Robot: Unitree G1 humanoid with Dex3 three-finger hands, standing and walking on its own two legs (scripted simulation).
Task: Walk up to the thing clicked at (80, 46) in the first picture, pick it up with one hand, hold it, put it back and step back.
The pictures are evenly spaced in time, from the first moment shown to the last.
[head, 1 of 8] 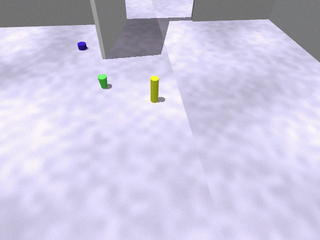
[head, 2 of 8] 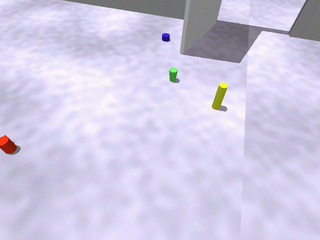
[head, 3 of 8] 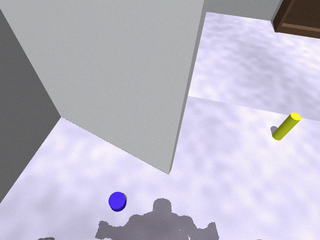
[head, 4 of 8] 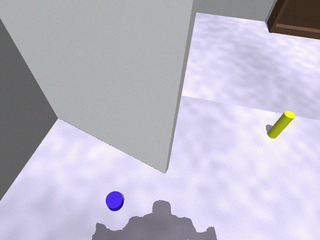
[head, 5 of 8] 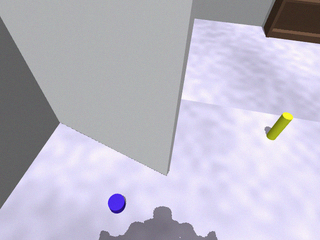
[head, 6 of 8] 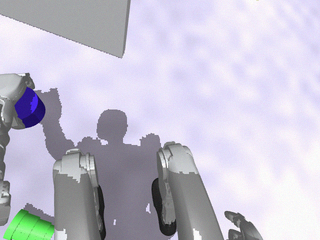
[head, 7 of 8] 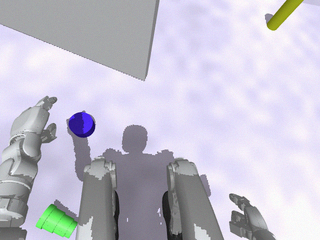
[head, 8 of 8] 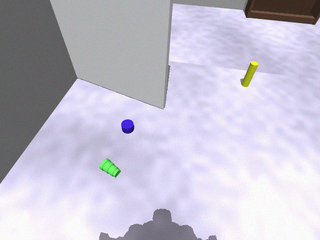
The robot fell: no
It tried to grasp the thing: yes
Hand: left
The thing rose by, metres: 0.65
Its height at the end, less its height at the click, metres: +0.00
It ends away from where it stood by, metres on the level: 0.02
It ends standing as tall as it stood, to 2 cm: yes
